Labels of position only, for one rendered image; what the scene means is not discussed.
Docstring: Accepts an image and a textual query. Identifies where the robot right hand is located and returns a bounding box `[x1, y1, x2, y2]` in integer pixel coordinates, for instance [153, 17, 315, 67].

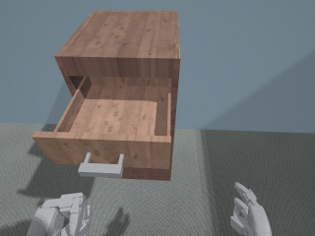
[230, 182, 273, 236]

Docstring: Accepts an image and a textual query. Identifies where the handle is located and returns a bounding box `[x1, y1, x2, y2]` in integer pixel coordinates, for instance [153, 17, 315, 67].
[78, 152, 124, 178]

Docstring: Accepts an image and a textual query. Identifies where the cabinet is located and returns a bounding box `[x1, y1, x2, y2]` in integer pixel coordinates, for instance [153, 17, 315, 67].
[54, 10, 181, 181]

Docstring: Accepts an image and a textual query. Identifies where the robot left hand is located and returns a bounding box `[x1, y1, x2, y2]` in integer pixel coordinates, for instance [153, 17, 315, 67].
[27, 193, 93, 236]

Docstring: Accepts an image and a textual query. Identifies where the drawer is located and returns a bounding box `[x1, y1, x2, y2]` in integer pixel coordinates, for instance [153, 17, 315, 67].
[32, 76, 171, 169]

